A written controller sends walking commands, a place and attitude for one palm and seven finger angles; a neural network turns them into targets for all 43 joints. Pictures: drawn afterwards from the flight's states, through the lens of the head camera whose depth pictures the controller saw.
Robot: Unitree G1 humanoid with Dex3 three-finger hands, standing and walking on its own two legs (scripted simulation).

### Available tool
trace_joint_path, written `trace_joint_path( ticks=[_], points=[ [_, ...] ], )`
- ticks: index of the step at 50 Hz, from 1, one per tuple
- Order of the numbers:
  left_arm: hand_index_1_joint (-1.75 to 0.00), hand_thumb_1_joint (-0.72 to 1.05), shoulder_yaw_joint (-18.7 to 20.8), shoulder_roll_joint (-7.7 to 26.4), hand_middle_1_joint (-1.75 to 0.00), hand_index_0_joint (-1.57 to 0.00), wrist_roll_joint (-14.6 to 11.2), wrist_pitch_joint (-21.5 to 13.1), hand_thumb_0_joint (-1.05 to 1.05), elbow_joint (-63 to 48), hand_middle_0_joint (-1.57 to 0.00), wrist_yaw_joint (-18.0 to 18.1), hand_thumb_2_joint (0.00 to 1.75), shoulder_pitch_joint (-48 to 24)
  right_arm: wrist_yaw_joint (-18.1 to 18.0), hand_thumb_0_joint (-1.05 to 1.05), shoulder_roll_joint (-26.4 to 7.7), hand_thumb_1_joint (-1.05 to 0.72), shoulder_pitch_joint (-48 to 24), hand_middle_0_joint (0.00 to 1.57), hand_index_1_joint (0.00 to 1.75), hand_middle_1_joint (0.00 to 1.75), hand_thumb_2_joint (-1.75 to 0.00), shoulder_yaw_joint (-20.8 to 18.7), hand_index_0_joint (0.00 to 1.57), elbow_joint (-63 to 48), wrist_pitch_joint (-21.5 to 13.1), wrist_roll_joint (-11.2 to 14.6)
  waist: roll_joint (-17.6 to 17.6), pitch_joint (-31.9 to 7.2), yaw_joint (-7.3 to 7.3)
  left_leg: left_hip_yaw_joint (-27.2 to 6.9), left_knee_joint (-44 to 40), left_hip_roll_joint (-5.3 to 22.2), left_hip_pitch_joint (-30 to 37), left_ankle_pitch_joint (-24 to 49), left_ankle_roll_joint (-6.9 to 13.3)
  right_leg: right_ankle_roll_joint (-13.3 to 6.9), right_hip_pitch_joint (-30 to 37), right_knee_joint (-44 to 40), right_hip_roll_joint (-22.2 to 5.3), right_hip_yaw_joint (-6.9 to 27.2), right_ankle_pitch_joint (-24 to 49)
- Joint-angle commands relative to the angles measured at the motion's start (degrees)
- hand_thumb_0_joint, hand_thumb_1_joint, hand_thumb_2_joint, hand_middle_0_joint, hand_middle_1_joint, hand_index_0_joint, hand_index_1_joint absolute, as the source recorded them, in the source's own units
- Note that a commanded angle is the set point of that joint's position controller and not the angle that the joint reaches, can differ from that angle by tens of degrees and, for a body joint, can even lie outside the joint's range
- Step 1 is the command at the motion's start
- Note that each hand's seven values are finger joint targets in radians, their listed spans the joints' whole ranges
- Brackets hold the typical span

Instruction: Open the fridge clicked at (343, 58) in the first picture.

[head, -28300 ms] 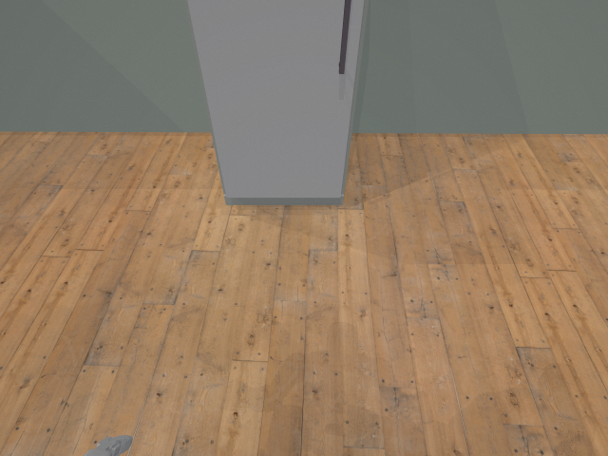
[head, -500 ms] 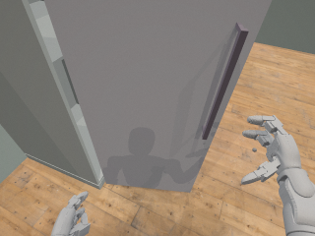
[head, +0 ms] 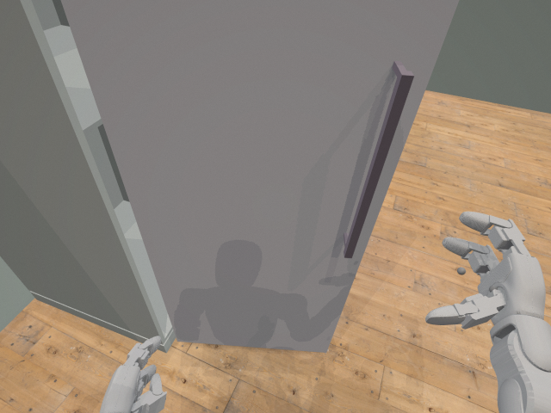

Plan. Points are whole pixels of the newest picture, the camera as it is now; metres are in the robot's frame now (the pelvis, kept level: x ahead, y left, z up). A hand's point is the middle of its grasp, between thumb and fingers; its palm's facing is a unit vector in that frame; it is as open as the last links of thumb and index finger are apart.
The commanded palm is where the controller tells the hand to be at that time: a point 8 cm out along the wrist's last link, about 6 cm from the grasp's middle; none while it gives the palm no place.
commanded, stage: draw the hand back to the body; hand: right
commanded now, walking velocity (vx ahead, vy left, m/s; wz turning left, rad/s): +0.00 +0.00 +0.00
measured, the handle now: (368, 178) +0.47 -0.16 +0.12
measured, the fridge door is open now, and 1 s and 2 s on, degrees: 73 73 73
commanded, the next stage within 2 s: step back with the hand held close in 1.20 s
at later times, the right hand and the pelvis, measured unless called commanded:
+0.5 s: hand (517, 302) +0.22 -0.27 +0.15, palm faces +0.43 +0.85 -0.31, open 12.0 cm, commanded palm +0.16 -0.30 +0.17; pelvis +0.00 -0.01 +0.01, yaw +0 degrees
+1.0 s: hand out of the picture +0.19 -0.30 +0.16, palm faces +0.49 +0.79 -0.36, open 7.7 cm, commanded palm +0.13 -0.32 +0.18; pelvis +0.00 -0.02 +0.01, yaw +0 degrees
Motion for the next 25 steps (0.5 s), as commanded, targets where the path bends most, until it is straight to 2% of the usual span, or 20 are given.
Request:
trace_joint_path(
  ticks=[1, 3, 5, 6, 7, 8, 9, 10, 11, 12, 14, 16, 17, 18, 19, 20, 21, 22, 23, 25],
  points=[
    [-0.3, 0.9, 2.6, 6.3, -0.3, -0.2, -0.2, -3.3, 0.0, -9.3, -0.2, 0.0, 0.9, -7.7, -0.7, 0.0, -11.1, 0.55, -10.7, 0.25, 1.15, 1.15, -0.2, -3.5, 0.25, -16.1, -2.3, -1.7, -3.9, -6.4, -0.36, -3.5, -4.3, 0.0, 2.6, 18.3, -1.2, -1.2, 5.0, -4.3, 1.5, 3.4, 15.8],
    [-0.3, 0.9, 2.4, 6.4, -0.3, -0.2, -0.2, -3.1, 0.0, -9.7, -0.2, 0.3, 0.9, -8.0, 0.4, 0.0, -11.3, 0.48, -10.2, 0.25, 1.11, 1.11, -0.24, -3.6, 0.25, -17.7, -0.5, -0.9, -3.4, -6.1, -0.27, -3.6, -5.0, 0.0, 3.2, 18.2, -1.3, -1.3, 5.4, -4.6, 1.5, 3.5, 15.1],
    [-0.3, 0.9, 2.3, 6.6, -0.3, -0.2, -0.5, -2.9, 0.0, -9.8, -0.2, 0.9, 0.9, -8.5, 1.7, 0.0, -10.8, 0.41, -10.1, 0.25, 1.07, 1.07, -0.27, -3.2, 0.25, -18.0, 0.9, 0.3, 1.0, -4.8, 0.15, -3.2, -5.9, -0.2, 3.2, 16.3, -1.6, -1.5, 5.2, -4.9, 1.3, 4.0, 13.5],
    [-0.3, 0.9, 2.3, 6.7, -0.3, -0.2, -0.6, -3.0, 0.0, -9.9, -0.2, 1.2, 0.9, -8.8, 2.1, 0.0, -11.2, 0.37, -10.7, 0.24, 1.04, 1.04, -0.29, -3.8, 0.24, -18.7, 1.4, 0.8, 1.1, -4.7, 0.2, -3.2, -6.2, -0.2, 2.7, 15.5, -1.7, -1.5, 5.3, -5.2, 1.3, 4.1, 12.7],
    [-0.3, 0.9, 3.0, 7.5, -0.3, -0.2, 1.6, -2.6, 0.0, -9.1, -0.2, 0.9, 0.9, -8.7, -4.0, 0.0, -22.1, 0.33, -9.1, 0.24, 1.02, 1.02, -0.31, -7.3, 0.24, -19.8, -3.3, -7.1, 1.0, -0.8, -0.2, -5.9, -10.3, 1.2, 2.3, 12.9, -2.1, -2.0, 5.0, -5.8, 2.0, 3.3, 10.7],
    [-0.3, 0.9, 2.7, 6.7, -0.3, -0.2, 1.9, -2.0, 0.0, -8.5, -0.2, 0.6, 0.9, -8.4, -6.2, 0.0, -16.5, 0.3, -4.0, 0.24, 1.0, 1.0, -0.32, -4.6, 0.24, -15.3, -4.6, -7.9, 2.9, 1.4, 0.49, -5.0, -10.4, 1.4, 2.4, 10.7, -2.0, -2.1, 4.5, -6.5, 1.9, 3.4, 9.1],
    [-0.3, 0.9, 2.5, 6.6, -0.3, -0.2, 1.8, -1.6, 0.0, -9.0, -0.2, 0.4, 0.9, -8.9, -6.9, 0.0, -14.6, 0.26, -2.1, 0.24, 0.98, 0.98, -0.34, -2.9, 0.24, -15.7, -5.3, -8.1, 4.7, 1.6, 0.36, -4.6, -10.3, 1.4, 2.5, 9.8, -2.0, -2.1, 4.8, -7.0, 1.6, 3.9, 8.7],
    [-0.3, 0.9, 2.8, 6.9, -0.3, -0.2, 1.9, -1.1, 0.0, -8.9, -0.2, 0.3, 0.9, -9.1, -7.6, 0.0, -15.2, 0.22, -2.1, 0.24, 0.96, 0.96, -0.36, -2.8, 0.24, -16.7, -5.8, -8.8, 3.1, 0.7, 0.04, -5.2, -11.1, 1.4, 3.4, 9.7, -1.9, -2.2, 6.0, -7.2, 1.6, 3.4, 8.8],
    [-0.3, 0.9, 2.6, 6.4, -0.3, -0.2, 1.8, -0.8, 0.0, -9.1, -0.2, 0.3, 0.9, -9.2, -8.3, 0.0, -15.3, 0.19, -2.5, 0.24, 0.94, 0.94, -0.37, -2.6, 0.24, -19.1, -6.9, -9.3, -0.2, -0.6, 0.25, -5.2, -11.0, 1.5, 4.6, 9.8, -1.8, -2.1, 7.5, -7.9, 1.6, 3.2, 9.1],
    [-0.3, 0.9, 2.6, 6.4, -0.3, -0.2, 2.0, -0.6, 0.0, -9.1, -0.2, 0.2, 0.9, -9.2, -9.1, 0.0, -16.2, 0.15, -2.8, 0.24, 0.92, 0.92, -0.39, -3.4, 0.24, -21.1, -7.9, -9.8, -1.5, -2.0, 0.0, -5.0, -11.0, 1.4, 5.3, 10.3, -1.7, -2.0, 8.7, -8.4, 1.6, 3.2, 9.5],
    [-0.3, 0.9, 2.6, 6.2, -0.3, -0.2, 2.3, -0.5, 0.0, -9.2, -0.2, 0.2, 0.9, -9.4, -10.2, 0.0, -15.9, 0.08, -3.2, 0.23, 0.87, 0.87, -0.43, -2.4, 0.23, -24.3, -9.3, -10.8, -4.7, -3.4, 0.05, -4.8, -11.1, 1.1, 6.3, 10.8, -1.4, -1.9, 10.8, -9.2, 1.7, 3.3, 10.5],
    [-0.3, 0.9, 2.8, 6.3, -0.3, -0.2, 2.6, -0.7, 0.0, -9.2, -0.2, 0.1, 0.9, -9.3, -10.9, 0.0, -15.7, 0.01, -0.8, 0.23, 0.83, 0.83, -0.46, -2.4, 0.23, -25.0, -10.0, -11.2, -2.3, -2.9, 0.12, -4.6, -11.3, 1.0, 7.6, 12.0, -1.4, -2.0, 10.9, -9.7, 1.3, 3.5, 11.6],
    [-0.3, 0.9, 2.8, 6.6, -0.3, -0.2, 2.7, -0.5, 0.0, -8.9, -0.2, 0.2, 0.9, -9.4, -11.3, 0.0, -17.0, -0.03, -0.2, 0.23, 0.81, 0.81, -0.48, -3.7, 0.23, -24.9, -10.3, -11.5, -1.5, -2.7, -0.25, -4.5, -11.8, 0.7, 7.5, 12.3, -1.4, -1.9, 11.2, -10.1, 1.5, 3.5, 12.0],
    [-0.3, 0.9, 2.9, 6.2, -0.3, -0.2, 2.6, -0.3, 0.0, -9.0, -0.2, 0.2, 0.9, -9.5, -11.4, 0.0, -15.7, -0.07, 1.4, 0.23, 0.79, 0.79, -0.5, -2.9, 0.23, -24.8, -10.4, -11.6, -1.0, -1.8, -0.04, -4.2, -11.6, 0.8, 7.8, 11.6, -1.5, -1.9, 11.0, -10.3, 1.2, 3.5, 11.8],
    [-0.3, 0.9, 3.0, 6.6, -0.3, -0.2, 2.8, 0.0, 0.0, -8.7, -0.2, 0.2, 0.9, -9.6, -11.7, 0.0, -17.3, -0.1, 0.5, 0.23, 0.77, 0.77, -0.51, -4.3, 0.23, -25.1, -10.7, -11.8, -0.4, -1.8, -0.29, -4.4, -12.4, 0.7, 7.6, 11.6, -1.5, -1.9, 11.2, -10.8, 1.6, 3.5, 11.5],
    [-0.3, 0.9, 3.1, 6.7, -0.3, -0.2, 2.9, 0.1, 0.0, -8.2, -0.2, 0.3, 0.9, -9.9, -11.7, 0.0, -17.6, -0.14, 2.1, 0.23, 0.75, 0.75, -0.53, -5.0, 0.23, -23.6, -10.8, -11.9, 0.3, 0.3, -0.37, -4.3, -13.3, 0.5, 7.2, 10.6, -1.5, -1.8, 10.7, -11.1, 1.4, 3.5, 10.9],
    [-0.3, 0.9, 3.1, 6.0, -0.3, -0.2, 2.6, 0.3, 0.0, -8.6, -0.2, 0.2, 0.9, -9.8, -11.5, 0.0, -15.2, -0.17, 3.9, 0.22, 0.73, 0.73, -0.55, -3.3, 0.22, -23.3, -10.9, -11.8, -0.2, 1.8, -0.01, -4.2, -12.8, 0.8, 7.3, 9.9, -1.5, -1.9, 10.3, -11.4, 1.1, 3.5, 10.7],
    [-0.3, 0.9, 3.0, 6.4, -0.3, -0.2, 2.8, 0.6, 0.0, -8.3, -0.2, 0.2, 0.9, -10.0, -11.7, 0.0, -16.7, -0.21, 3.1, 0.22, 0.7, 0.7, -0.57, -4.7, 0.22, -23.6, -11.2, -12.0, -0.6, 2.1, -0.43, -4.3, -13.5, 0.7, 7.1, 10.1, -1.4, -1.8, 10.5, -11.7, 1.4, 3.6, 10.5],
    [-0.3, 0.9, 3.2, 6.0, -0.3, -0.2, 2.7, 0.8, 0.0, -8.4, -0.2, 0.1, 0.9, -9.9, -11.5, 0.0, -15.5, -0.25, 4.9, 0.22, 0.68, 0.68, -0.58, -4.1, 0.22, -23.6, -11.4, -12.0, -0.9, 2.3, -0.21, -4.1, -12.8, 0.8, 8.0, 10.3, -1.4, -1.7, 10.3, -11.9, 1.1, 3.6, 11.0],
    [-0.3, 0.9, 3.5, 6.5, -0.3, -0.2, 3.0, 1.1, 0.0, -8.2, -0.2, 0.1, 0.9, -10.3, -11.5, 0.0, -17.2, -0.32, 6.6, 0.22, 0.64, 0.64, -0.62, -6.3, 0.22, -23.5, -11.6, -12.0, -0.1, 2.0, -0.91, -4.1, -13.7, 0.5, 8.2, 11.4, -1.4, -1.7, 10.9, -12.2, 1.3, 3.6, 11.9]
  ],
)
